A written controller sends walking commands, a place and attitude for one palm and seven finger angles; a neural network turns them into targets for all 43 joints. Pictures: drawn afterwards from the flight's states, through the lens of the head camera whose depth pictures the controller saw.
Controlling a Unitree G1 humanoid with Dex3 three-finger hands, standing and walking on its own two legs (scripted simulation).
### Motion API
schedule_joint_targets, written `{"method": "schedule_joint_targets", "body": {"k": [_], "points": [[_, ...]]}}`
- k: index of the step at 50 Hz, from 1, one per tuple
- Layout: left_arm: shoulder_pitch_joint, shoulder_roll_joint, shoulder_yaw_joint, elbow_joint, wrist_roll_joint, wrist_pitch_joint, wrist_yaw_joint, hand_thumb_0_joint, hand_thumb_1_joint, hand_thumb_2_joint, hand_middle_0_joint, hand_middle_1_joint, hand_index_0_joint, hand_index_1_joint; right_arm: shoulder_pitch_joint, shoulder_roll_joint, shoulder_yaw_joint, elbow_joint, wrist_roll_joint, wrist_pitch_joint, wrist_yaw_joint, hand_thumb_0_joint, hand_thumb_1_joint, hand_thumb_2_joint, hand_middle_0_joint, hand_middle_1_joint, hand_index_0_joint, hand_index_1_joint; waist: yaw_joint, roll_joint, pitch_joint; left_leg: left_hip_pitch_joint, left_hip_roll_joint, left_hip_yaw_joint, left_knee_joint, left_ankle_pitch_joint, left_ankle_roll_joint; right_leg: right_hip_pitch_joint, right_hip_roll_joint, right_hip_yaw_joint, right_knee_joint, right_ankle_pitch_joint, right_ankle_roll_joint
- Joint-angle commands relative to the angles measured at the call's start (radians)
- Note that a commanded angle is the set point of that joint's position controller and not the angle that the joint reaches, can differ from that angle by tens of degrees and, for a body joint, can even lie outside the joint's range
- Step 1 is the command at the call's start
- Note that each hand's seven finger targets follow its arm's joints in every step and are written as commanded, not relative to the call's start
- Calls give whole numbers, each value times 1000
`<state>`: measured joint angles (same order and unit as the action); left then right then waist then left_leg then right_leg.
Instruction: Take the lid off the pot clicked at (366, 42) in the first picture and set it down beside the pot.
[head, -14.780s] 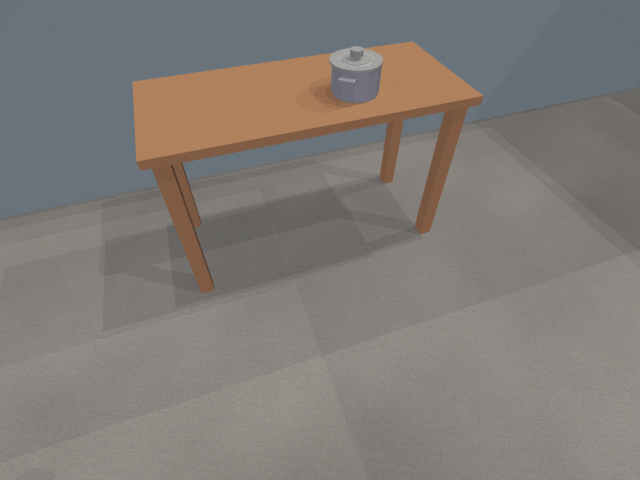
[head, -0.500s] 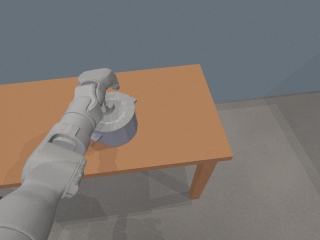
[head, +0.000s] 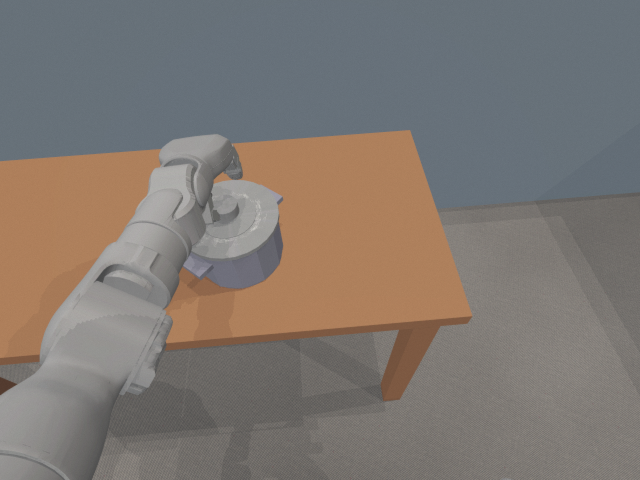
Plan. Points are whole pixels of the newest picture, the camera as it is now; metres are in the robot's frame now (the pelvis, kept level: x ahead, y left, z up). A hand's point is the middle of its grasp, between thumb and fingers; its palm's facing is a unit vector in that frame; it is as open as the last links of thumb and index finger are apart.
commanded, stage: lower the open fingers around the knob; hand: left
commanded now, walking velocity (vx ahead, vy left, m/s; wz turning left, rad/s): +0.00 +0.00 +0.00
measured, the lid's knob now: (225, 208) +0.52 +0.12 +0.00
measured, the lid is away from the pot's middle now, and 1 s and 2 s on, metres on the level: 0.00 0.00 0.00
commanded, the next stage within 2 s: none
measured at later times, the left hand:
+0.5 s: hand (211, 208) +0.48 +0.13 +0.05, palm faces -0.40 -0.05 -0.92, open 10.1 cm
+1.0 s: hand (216, 211) +0.49 +0.13 +0.03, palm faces -0.41 -0.04 -0.91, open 10.1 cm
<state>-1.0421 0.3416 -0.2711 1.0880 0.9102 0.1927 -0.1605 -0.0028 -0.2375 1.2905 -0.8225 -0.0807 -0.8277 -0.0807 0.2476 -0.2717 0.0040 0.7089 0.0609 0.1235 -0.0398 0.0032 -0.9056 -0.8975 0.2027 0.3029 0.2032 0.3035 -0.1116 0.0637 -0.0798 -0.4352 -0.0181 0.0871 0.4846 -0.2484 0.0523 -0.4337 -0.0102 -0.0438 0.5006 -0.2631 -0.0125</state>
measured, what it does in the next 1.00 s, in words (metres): stands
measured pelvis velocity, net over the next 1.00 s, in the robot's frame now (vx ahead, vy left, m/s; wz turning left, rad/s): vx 0.00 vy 0.00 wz -0.02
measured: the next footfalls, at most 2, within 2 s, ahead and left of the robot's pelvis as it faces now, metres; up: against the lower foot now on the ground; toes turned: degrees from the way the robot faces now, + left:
none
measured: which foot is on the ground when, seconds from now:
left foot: down 0.00-1.00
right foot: down 0.00-1.00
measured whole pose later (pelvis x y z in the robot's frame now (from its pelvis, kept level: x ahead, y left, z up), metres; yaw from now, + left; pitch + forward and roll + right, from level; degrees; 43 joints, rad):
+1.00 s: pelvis +0.00 +0.00 -0.01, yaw -1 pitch +16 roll +0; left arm -1.06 0.36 -0.25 1.21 0.93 0.18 -0.08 0.00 -0.24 1.29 -0.82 -0.08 -0.83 -0.09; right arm 0.31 -0.27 -0.01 0.75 0.05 0.13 -0.03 0.00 -0.90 -0.90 0.20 0.30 0.20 0.30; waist -0.15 0.06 -0.10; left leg -0.56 0.00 0.10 0.56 -0.28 0.05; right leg -0.55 0.00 -0.03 0.56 -0.28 -0.01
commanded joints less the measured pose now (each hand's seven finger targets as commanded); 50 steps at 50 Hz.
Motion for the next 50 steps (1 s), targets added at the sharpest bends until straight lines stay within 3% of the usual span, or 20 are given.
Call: {"method": "schedule_joint_targets", "body": {"k": [1,6,9,10,12,14,19,21,22,23,27,30,32,35,38,40,42,43,47,50], "points": [[-498,172,31,-122,13,10,33,0,-245,1297,-815,-81,-815,-81,53,-141,-44,-75,5,-17,-8,0,-900,-900,200,300,200,300,-30,-109,-371,234,3,-77,14,344,23,95,21,27,-27,386,-13],[-530,239,87,-192,14,-26,35,0,-245,1297,-815,-81,-815,-81,72,-140,-52,-77,-3,-29,-13,0,-900,-900,200,300,200,300,-19,-74,-460,291,4,-87,28,414,27,122,21,33,-20,426,-16],[-487,155,17,-109,25,-7,40,0,-245,1297,-815,-81,-815,-81,78,-143,-52,-62,1,-20,-9,0,-900,-900,200,300,200,300,-37,-111,-372,244,9,-80,21,350,21,62,27,19,-23,367,-12],[-493,175,34,-101,19,-5,44,0,-245,1297,-815,-81,-815,-81,81,-149,-53,-58,1,-20,-9,0,-900,-900,200,300,200,300,-38,-109,-358,232,10,-76,19,329,21,58,27,21,-25,352,-12],[-539,232,78,-164,9,-26,49,0,-245,1297,-815,-81,-815,-81,86,-150,-53,-63,-2,-26,-12,0,-900,-900,200,300,200,300,-31,-73,-430,259,6,-79,22,351,23,92,23,31,-19,378,-14],[-572,222,65,-229,28,-46,60,0,-245,1297,-815,-81,-815,-81,98,-138,-59,-64,-6,-34,-14,0,-900,-900,200,300,200,300,-31,-26,-499,330,10,-89,32,430,22,89,25,30,-13,412,-16],[-458,222,78,-98,26,-16,81,0,-245,1297,-815,-81,-815,-81,106,-152,-57,-49,-5,-22,-7,0,-900,-900,200,300,200,300,-29,-104,-390,217,12,-68,26,362,19,79,30,25,-18,396,-13],[-511,175,44,-155,16,-24,80,0,-245,1297,-815,-81,-815,-81,100,-145,-61,-55,-4,-27,-9,0,-900,-900,200,300,200,300,-39,-69,-423,237,11,-71,31,369,20,77,28,27,-16,392,-16],[-552,228,76,-199,25,-37,85,0,-245,1297,-815,-81,-815,-81,114,-149,-65,-50,-5,-31,-10,0,-900,-900,200,300,200,300,-39,-45,-467,279,14,-81,36,395,20,77,29,29,-12,401,-16],[-549,214,66,-197,29,-42,88,0,-245,1297,-815,-81,-815,-81,116,-143,-65,-51,-7,-33,-10,0,-900,-900,200,300,200,300,-38,-3,-479,310,15,-87,40,421,17,58,31,25,-7,391,-18],[-447,223,85,-82,28,-31,92,0,-245,1297,-815,-81,-815,-81,129,-154,-63,-37,-10,-26,-8,0,-900,-900,200,300,200,300,-39,-86,-421,239,15,-77,47,401,18,51,35,23,-5,392,-13],[-492,143,23,-99,24,-34,96,0,-245,1297,-815,-81,-815,-81,133,-149,-70,-30,-8,-30,-7,0,-900,-900,200,300,200,300,-62,-67,-403,255,20,-78,51,369,19,3,37,17,-8,351,-14],[-519,219,80,-124,19,-51,98,0,-245,1297,-815,-81,-815,-81,142,-158,-69,-28,-10,-31,-11,0,-900,-900,200,300,200,300,-60,-66,-436,255,19,-80,55,378,19,21,36,25,0,369,-13],[-500,197,65,-146,41,-66,113,0,-245,1297,-815,-81,-815,-81,148,-143,-72,-30,-14,-37,-9,0,-900,-900,200,300,200,300,-46,-3,-491,307,21,-89,68,452,12,12,37,20,11,385,-19],[-426,164,50,-20,36,-33,125,0,-245,1297,-815,-81,-815,-81,149,-154,-68,-18,-12,-23,-3,0,-900,-900,200,300,200,300,-62,-80,-375,197,21,-75,70,383,12,-16,42,15,14,360,-15],[-439,152,43,0,24,-17,131,0,-245,1297,-815,-81,-815,-81,148,-159,-69,-18,-11,-21,-2,0,-900,-900,200,300,200,300,-72,-101,-362,171,19,-70,68,321,15,-25,41,15,12,324,-12],[-499,201,72,-56,25,-23,128,0,-245,1297,-815,-81,-815,-81,150,-162,-68,-21,-11,-22,-4,0,-900,-900,200,300,200,300,-67,-50,-428,201,18,-72,71,339,14,-6,37,24,20,342,-13],[-466,168,46,-27,32,-15,122,0,-245,1297,-815,-81,-815,-81,150,-156,-69,-24,-11,-21,-3,0,-900,-900,200,300,200,300,-66,-39,-426,208,16,-72,76,352,14,-12,39,23,21,344,-15],[-482,215,75,-44,32,-19,103,0,-245,1297,-815,-81,-815,-81,160,-164,-66,-27,-12,-16,-7,0,-900,-900,200,300,200,300,-69,-67,-457,189,17,-71,81,357,17,18,38,27,27,374,-11],[-459,176,48,-14,33,-19,95,0,-245,1297,-815,-81,-815,-81,159,-161,-69,-25,-10,-15,-7,0,-900,-900,200,300,200,300,-76,-77,-404,169,18,-65,83,327,19,-7,40,23,19,348,-11]]}}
